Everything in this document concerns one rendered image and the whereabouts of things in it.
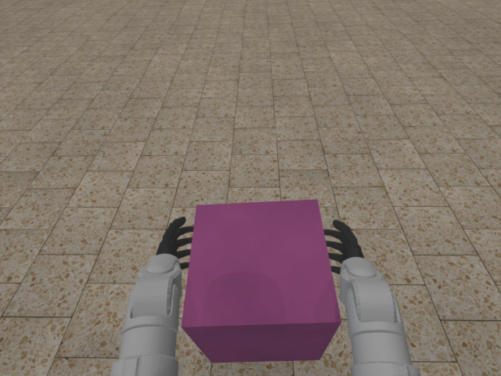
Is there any robot right forearm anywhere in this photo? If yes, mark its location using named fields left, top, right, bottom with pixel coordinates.
left=340, top=257, right=420, bottom=376

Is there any robot right hand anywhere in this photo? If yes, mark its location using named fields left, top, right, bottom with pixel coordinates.
left=324, top=220, right=364, bottom=274

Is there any robot left hand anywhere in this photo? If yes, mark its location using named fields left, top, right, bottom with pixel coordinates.
left=156, top=216, right=193, bottom=269

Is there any carton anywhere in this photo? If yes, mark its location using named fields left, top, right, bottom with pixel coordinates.
left=181, top=199, right=341, bottom=363

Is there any robot left forearm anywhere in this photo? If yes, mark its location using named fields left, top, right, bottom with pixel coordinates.
left=110, top=254, right=182, bottom=376

